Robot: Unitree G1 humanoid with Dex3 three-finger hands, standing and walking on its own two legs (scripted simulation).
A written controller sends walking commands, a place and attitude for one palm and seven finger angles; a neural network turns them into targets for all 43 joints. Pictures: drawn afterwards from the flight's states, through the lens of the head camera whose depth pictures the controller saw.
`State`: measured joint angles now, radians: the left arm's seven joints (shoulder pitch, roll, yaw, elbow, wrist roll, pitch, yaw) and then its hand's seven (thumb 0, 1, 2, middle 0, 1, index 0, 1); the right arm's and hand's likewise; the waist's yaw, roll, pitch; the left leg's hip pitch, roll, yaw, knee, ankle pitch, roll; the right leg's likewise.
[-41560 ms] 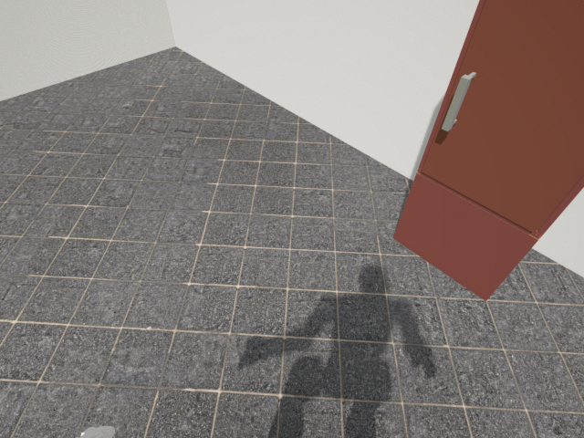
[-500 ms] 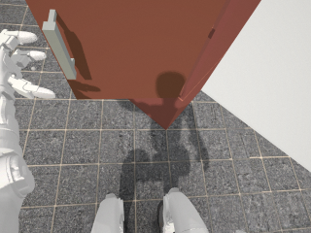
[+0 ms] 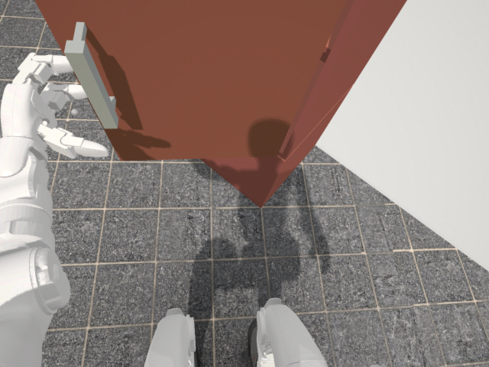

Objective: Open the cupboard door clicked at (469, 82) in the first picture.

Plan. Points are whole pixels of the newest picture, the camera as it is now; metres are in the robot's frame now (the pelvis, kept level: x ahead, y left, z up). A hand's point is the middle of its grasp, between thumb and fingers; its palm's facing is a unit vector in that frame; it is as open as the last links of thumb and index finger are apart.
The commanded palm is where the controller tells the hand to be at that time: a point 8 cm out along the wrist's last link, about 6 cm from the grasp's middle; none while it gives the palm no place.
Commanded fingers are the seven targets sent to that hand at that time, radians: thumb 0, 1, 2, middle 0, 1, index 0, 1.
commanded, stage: slide the fingers in behind the handle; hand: left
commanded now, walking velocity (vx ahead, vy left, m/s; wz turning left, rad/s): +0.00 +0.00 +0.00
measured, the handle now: (97, 81) +0.55 +0.20 +0.06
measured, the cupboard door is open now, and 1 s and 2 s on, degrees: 45 45 46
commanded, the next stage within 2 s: close the thumb around the handle in 1.18 s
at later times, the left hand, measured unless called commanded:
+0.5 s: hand (102, 113) +0.49 +0.19 +0.05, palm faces +0.02 -1.00 -0.03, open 14.0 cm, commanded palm +0.47 +0.24 +0.05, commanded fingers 0.00 -0.50 0.30 -0.30 -1.20 -0.30 -1.20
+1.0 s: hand (111, 113) +0.49 +0.18 +0.06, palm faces +0.03 -1.00 -0.03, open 14.1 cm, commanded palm +0.47 +0.22 +0.05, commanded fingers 0.00 -0.50 0.30 -0.30 -1.20 -0.30 -1.20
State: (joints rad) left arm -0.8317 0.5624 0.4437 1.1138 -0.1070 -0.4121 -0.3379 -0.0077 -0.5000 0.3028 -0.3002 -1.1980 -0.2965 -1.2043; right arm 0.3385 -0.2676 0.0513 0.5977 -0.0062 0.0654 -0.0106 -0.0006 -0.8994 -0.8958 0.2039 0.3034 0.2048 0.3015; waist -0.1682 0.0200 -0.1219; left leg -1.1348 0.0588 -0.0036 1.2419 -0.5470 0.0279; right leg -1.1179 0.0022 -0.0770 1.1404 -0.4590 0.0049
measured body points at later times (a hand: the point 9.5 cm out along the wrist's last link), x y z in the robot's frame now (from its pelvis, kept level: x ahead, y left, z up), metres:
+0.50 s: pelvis +0.00 -0.01 +0.00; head +0.14 +0.02 +0.43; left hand +0.48 +0.24 +0.06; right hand +0.04 -0.27 -0.11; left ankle +0.01 +0.10 -0.63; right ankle +0.04 -0.13 -0.63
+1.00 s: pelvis +0.00 -0.01 +0.00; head +0.14 +0.01 +0.43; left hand +0.48 +0.23 +0.06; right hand +0.04 -0.28 -0.11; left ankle +0.01 +0.10 -0.63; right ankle +0.04 -0.13 -0.63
